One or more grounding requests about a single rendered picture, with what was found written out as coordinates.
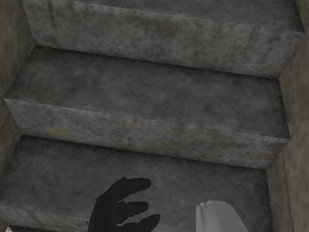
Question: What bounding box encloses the right robot thigh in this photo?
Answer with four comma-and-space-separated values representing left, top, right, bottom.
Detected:
196, 200, 248, 232

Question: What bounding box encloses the robot left hand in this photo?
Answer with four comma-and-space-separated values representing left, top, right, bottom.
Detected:
86, 177, 160, 232

